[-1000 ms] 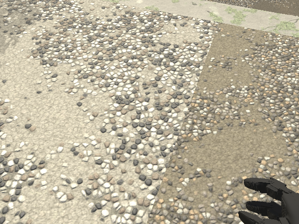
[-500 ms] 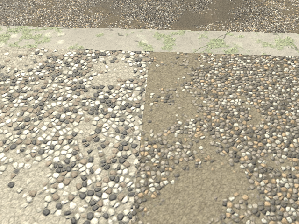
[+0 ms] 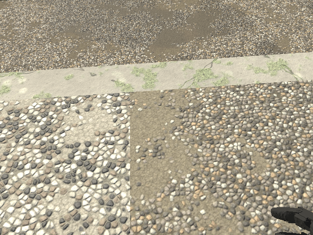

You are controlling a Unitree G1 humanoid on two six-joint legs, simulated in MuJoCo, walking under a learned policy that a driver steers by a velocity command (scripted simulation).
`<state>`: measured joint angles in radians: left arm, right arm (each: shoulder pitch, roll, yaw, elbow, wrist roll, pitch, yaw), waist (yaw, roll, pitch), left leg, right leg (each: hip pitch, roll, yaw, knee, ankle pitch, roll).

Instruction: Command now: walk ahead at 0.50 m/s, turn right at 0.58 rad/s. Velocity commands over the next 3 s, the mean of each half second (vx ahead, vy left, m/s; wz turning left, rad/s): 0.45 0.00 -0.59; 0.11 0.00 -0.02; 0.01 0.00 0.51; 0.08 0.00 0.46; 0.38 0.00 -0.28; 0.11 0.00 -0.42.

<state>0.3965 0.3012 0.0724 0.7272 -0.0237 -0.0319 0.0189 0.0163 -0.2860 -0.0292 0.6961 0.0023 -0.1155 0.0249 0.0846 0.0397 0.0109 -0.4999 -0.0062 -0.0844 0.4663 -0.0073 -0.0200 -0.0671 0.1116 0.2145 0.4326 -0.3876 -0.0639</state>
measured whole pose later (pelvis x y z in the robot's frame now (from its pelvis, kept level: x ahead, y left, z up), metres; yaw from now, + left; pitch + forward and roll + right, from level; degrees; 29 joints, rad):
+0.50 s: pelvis +0.25 -0.02 -0.01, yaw -18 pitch +2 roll +2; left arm 0.08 0.28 0.06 0.57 -0.01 -0.03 -0.06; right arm 0.31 -0.31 -0.07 0.85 0.03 -0.06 -0.01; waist -0.09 -0.03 0.06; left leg 0.04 0.03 0.22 0.35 -0.40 -0.03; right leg -0.58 -0.04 -0.02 0.60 -0.05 -0.05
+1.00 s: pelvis +0.36 -0.05 +0.00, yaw -15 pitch +1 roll -2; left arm 0.11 0.26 0.05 0.73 0.00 0.01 0.03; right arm 0.22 -0.29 -0.05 0.81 0.00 0.03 -0.01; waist -0.03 0.00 0.02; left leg -0.29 0.05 0.02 0.61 -0.33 0.00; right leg -0.32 0.01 -0.12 0.52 -0.21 -0.03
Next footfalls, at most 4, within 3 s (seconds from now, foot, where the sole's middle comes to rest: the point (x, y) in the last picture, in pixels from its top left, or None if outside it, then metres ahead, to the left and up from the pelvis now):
0.02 left None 0.18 0.13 -0.77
0.52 right None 0.40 -0.17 -0.77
0.98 left None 0.42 0.06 -0.77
1.40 right None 0.41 -0.18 -0.77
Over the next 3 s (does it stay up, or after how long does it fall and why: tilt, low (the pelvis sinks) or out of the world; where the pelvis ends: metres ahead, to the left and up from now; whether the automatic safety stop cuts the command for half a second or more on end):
stays up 0.77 0.01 0.00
